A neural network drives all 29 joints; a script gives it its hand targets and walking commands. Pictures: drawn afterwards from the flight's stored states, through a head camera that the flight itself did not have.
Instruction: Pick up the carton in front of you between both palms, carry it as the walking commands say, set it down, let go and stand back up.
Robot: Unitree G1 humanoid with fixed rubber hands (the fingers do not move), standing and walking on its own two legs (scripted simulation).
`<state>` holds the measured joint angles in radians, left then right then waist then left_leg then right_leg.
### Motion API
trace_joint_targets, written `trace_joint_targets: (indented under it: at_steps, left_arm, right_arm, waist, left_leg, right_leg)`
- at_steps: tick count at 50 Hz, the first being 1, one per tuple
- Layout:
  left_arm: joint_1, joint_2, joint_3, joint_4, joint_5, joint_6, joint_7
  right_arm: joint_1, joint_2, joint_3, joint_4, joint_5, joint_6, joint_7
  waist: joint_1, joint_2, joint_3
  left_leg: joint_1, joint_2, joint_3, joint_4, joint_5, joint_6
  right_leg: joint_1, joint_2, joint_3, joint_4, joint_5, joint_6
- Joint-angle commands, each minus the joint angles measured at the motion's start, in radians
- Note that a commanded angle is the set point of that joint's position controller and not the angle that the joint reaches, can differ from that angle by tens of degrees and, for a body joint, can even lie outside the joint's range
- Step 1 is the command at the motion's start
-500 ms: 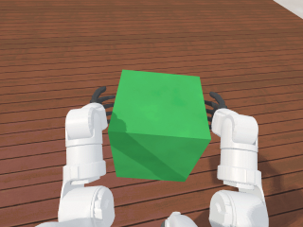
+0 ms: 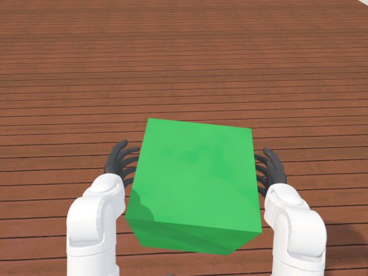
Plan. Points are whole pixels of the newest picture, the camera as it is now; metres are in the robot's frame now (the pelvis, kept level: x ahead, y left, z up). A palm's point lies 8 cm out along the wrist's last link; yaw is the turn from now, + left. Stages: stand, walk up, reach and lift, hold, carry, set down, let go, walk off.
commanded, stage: carry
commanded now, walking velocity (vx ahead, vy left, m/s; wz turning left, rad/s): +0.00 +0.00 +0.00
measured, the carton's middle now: (191, 192) +0.29 +0.01 +0.03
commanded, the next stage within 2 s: none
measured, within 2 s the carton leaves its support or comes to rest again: neither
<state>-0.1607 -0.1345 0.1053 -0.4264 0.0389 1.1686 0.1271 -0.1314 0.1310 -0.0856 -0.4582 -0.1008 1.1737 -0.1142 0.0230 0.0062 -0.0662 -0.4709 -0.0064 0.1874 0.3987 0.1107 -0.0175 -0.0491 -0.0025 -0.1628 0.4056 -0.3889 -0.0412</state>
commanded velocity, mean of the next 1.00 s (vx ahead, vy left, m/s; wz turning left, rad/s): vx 0.00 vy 0.00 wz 0.00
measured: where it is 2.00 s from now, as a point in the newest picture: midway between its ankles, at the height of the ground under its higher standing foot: outside the picture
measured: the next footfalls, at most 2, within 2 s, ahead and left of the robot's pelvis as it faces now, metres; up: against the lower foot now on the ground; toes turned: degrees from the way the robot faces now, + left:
right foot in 0.16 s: +0.02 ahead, -0.10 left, +0.00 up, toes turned -10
right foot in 1.94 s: +0.37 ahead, -0.13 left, +0.00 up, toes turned -13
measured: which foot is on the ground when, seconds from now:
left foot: down 0.00-1.00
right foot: down 0.00-0.06, up 0.08-0.14, down 0.16-1.00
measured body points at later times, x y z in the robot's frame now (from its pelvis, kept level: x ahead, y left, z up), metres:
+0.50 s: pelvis +0.10 +0.00 -0.01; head +0.04 +0.00 +0.44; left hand +0.38 +0.13 +0.06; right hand +0.36 -0.17 +0.06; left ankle +0.15 +0.07 -0.74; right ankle -0.02 -0.10 -0.74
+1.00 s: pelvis +0.05 -0.01 -0.01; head +0.02 +0.00 +0.44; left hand +0.37 +0.12 +0.03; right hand +0.35 -0.18 +0.03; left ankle +0.15 +0.08 -0.74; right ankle -0.02 -0.10 -0.74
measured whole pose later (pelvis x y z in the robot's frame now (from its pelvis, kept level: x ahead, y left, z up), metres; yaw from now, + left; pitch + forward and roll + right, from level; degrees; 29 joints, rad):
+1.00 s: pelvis +0.05 -0.01 -0.01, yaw -4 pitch +1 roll +0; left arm -0.30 -0.16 0.24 0.33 0.29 0.66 0.02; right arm -0.30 0.16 -0.26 0.33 -0.30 0.66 -0.03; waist 0.00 0.00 -0.10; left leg -0.40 0.05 0.20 0.52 -0.14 0.06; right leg -0.15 -0.01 -0.12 0.54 -0.40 -0.03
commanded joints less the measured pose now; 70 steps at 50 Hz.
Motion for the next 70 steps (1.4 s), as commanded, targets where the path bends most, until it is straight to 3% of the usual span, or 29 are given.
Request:
trace_joint_targets:
  at_steps: [1, 2, 3, 4, 6, 8, 10, 13, 14, 19, 23, 30, 38, 44, 48, 52, 56, 64, 66, 67, 68, 69, 70]
  left_arm:
    - [-0.284, -0.822, -0.647, 0.004, -0.280, 0.100, -0.197]
    - [-0.294, -0.845, -0.665, -0.014, -0.290, 0.095, -0.198]
    - [-0.324, -0.857, -0.674, -0.032, -0.291, 0.087, -0.198]
    - [-0.349, -0.866, -0.684, -0.042, -0.286, 0.078, -0.197]
    - [-0.376, -0.888, -0.686, -0.048, -0.288, 0.065, -0.195]
    - [-0.345, -0.906, -0.685, -0.021, -0.274, 0.056, -0.195]
    - [-0.360, -0.896, -0.693, 0.000, -0.261, 0.046, -0.192]
    - [-0.379, -0.839, -0.681, 0.060, -0.248, 0.027, -0.194]
    - [-0.370, -0.806, -0.662, 0.094, -0.235, 0.013, -0.196]
    - [-0.376, -0.767, -0.574, 0.251, -0.166, -0.087, -0.222]
    - [-0.428, -0.827, -0.572, 0.291, -0.152, -0.165, -0.247]
    - [-0.476, -0.851, -0.524, 0.401, -0.096, -0.284, -0.270]
    - [-0.555, -0.882, -0.396, 0.625, -0.004, -0.458, -0.308]
    - [-0.641, -0.938, -0.362, 0.730, 0.012, -0.556, -0.337]
    - [-0.657, -0.976, -0.399, 0.711, -0.006, -0.552, -0.344]
    - [-0.593, -0.988, -0.443, 0.667, -0.031, -0.495, -0.340]
    - [-0.560, -0.951, -0.429, 0.649, -0.023, -0.460, -0.334]
    - [-0.611, -0.966, -0.429, 0.638, -0.030, -0.475, -0.339]
    - [-0.617, -0.976, -0.443, 0.625, -0.042, -0.478, -0.338]
    - [-0.621, -0.981, -0.454, 0.612, -0.046, -0.479, -0.337]
    - [-0.634, -0.986, -0.462, 0.596, -0.050, -0.480, -0.336]
    - [-0.650, -0.987, -0.467, 0.583, -0.052, -0.481, -0.336]
    - [-0.665, -0.989, -0.472, 0.577, -0.057, -0.479, -0.337]
  right_arm:
    - [-0.336, 0.795, 0.640, -0.003, 0.332, 0.075, 0.165]
    - [-0.340, 0.831, 0.650, 0.001, 0.346, 0.076, 0.172]
    - [-0.370, 0.860, 0.664, 0.004, 0.358, 0.069, 0.182]
    - [-0.392, 0.888, 0.676, 0.006, 0.373, 0.064, 0.190]
    - [-0.415, 0.901, 0.679, -0.006, 0.380, 0.055, 0.201]
    - [-0.408, 0.897, 0.668, 0.005, 0.374, 0.049, 0.207]
    - [-0.418, 0.881, 0.660, 0.027, 0.371, 0.039, 0.213]
    - [-0.409, 0.819, 0.635, 0.110, 0.332, 0.018, 0.211]
    - [-0.404, 0.792, 0.624, 0.140, 0.314, 0.003, 0.210]
    - [-0.458, 0.777, 0.585, 0.255, 0.258, -0.094, 0.219]
    - [-0.509, 0.821, 0.586, 0.291, 0.242, -0.170, 0.238]
    - [-0.525, 0.822, 0.498, 0.424, 0.164, -0.291, 0.266]
    - [-0.617, 0.846, 0.367, 0.657, 0.073, -0.472, 0.315]
    - [-0.718, 0.892, 0.344, 0.745, 0.060, -0.576, 0.344]
    - [-0.730, 0.933, 0.378, 0.726, 0.074, -0.568, 0.353]
    - [-0.667, 0.938, 0.419, 0.676, 0.089, -0.511, 0.346]
    - [-0.622, 0.904, 0.390, 0.670, 0.075, -0.472, 0.338]
    - [-0.663, 0.931, 0.383, 0.675, 0.090, -0.487, 0.346]
    - [-0.680, 0.947, 0.404, 0.662, 0.104, -0.490, 0.347]
    - [-0.686, 0.952, 0.413, 0.653, 0.112, -0.491, 0.347]
    - [-0.690, 0.955, 0.421, 0.645, 0.116, -0.493, 0.347]
    - [-0.698, 0.956, 0.429, 0.637, 0.116, -0.495, 0.347]
    - [-0.705, 0.955, 0.436, 0.631, 0.114, -0.497, 0.345]
  waist:
    - [-0.031, 0.135, -0.386]
    - [-0.025, 0.080, -0.359]
    - [-0.015, 0.066, -0.332]
    - [-0.009, 0.075, -0.311]
    - [-0.018, 0.032, -0.316]
    - [-0.019, 0.042, -0.319]
    - [-0.024, 0.054, -0.302]
    - [-0.032, 0.047, -0.324]
    - [-0.032, 0.029, -0.326]
    - [-0.026, -0.046, -0.284]
    - [-0.024, -0.058, -0.273]
    - [-0.021, -0.021, -0.294]
    - [-0.020, -0.007, -0.264]
    - [-0.019, 0.002, -0.260]
    - [-0.018, -0.003, -0.267]
    - [-0.018, -0.018, -0.295]
    - [-0.020, -0.010, -0.284]
    - [-0.020, 0.001, -0.250]
    - [-0.013, -0.005, -0.260]
    - [-0.007, -0.032, -0.246]
    - [-0.004, -0.080, -0.213]
    - [-0.004, -0.144, -0.162]
    - [-0.006, -0.176, -0.122]
  left_leg:
    - [0.600, 0.410, -0.373, 0.027, 0.819, 0.244]
    - [0.566, 0.368, -0.330, 0.003, 0.540, 0.237]
    - [0.510, 0.320, -0.295, -0.016, 0.390, 0.197]
    - [0.433, 0.262, -0.242, -0.023, 0.260, 0.155]
    - [0.351, 0.198, -0.198, -0.020, 0.073, 0.090]
    - [0.351, 0.186, -0.185, -0.006, -0.032, 0.056]
    - [0.374, 0.189, -0.170, -0.016, -0.048, 0.066]
    - [0.407, 0.188, -0.163, 0.103, 0.228, 0.096]
    - [0.401, 0.190, -0.156, 0.127, 0.257, 0.101]
    - [0.311, 0.173, -0.132, 0.171, 0.186, 0.094]
    - [0.299, 0.167, -0.124, 0.182, 0.132, 0.087]
    - [0.327, 0.170, -0.127, 0.165, 0.097, 0.087]
    - [0.308, 0.171, -0.143, 0.108, -0.044, 0.084]
    - [0.306, 0.170, -0.154, 0.069, -0.145, 0.078]
    - [0.306, 0.172, -0.158, 0.057, -0.179, 0.078]
    - [0.333, 0.175, -0.154, 0.071, -0.135, 0.082]
    - [0.321, 0.179, -0.154, 0.073, -0.118, 0.085]
    - [0.288, 0.175, -0.157, 0.062, -0.136, 0.080]
    - [0.278, 0.173, -0.150, 0.018, -0.404, 0.066]
    - [0.235, 0.160, -0.135, 0.020, -0.558, 0.053]
    - [0.162, 0.131, -0.092, 0.059, -0.599, 0.032]
    - [0.106, 0.084, -0.023, 0.137, -0.541, 0.015]
    - [0.067, 0.072, -0.021, 0.211, -0.489, 0.017]
  right_leg:
    - [-0.318, -0.058, 0.143, 0.325, -0.175, 0.068]
    - [-0.310, -0.072, 0.142, 0.235, -0.168, 0.046]
    - [-0.236, -0.082, 0.125, 0.083, -0.125, 0.043]
    - [-0.158, -0.087, 0.106, -0.061, -0.004, 0.053]
    - [-0.072, -0.095, 0.105, -0.063, 0.111, 0.050]
    - [-0.116, -0.116, 0.122, -0.015, 0.112, 0.029]
    - [-0.179, -0.126, 0.119, 0.025, 0.097, 0.040]
    - [-0.162, -0.132, 0.114, 0.050, 0.263, 0.049]
    - [-0.162, -0.135, 0.115, 0.056, 0.313, 0.050]
    - [-0.133, -0.158, 0.126, 0.072, 0.537, 0.045]
    - [-0.132, -0.161, 0.131, 0.075, 0.582, 0.041]
    - [-0.140, -0.146, 0.134, 0.068, 0.462, 0.030]
    - [-0.167, -0.129, 0.142, 0.037, 0.255, 0.013]
    - [-0.196, -0.126, 0.155, 0.014, 0.137, 0.001]
    - [-0.206, -0.124, 0.160, 0.013, 0.097, -0.003]
    - [-0.210, -0.126, 0.160, 0.023, 0.138, -0.004]
    - [-0.218, -0.126, 0.158, 0.035, 0.149, -0.001]
    - [-0.227, -0.125, 0.164, 0.028, 0.136, -0.002]
    - [-0.214, -0.136, 0.174, -0.033, -0.081, -0.009]
    - [-0.199, -0.154, 0.220, -0.097, -0.227, -0.032]
    - [-0.177, -0.197, 0.295, -0.180, -0.345, -0.065]
    - [-0.174, -0.257, 0.372, -0.262, -0.409, -0.095]
    - [-0.177, -0.308, 0.423, -0.300, -0.402, -0.119]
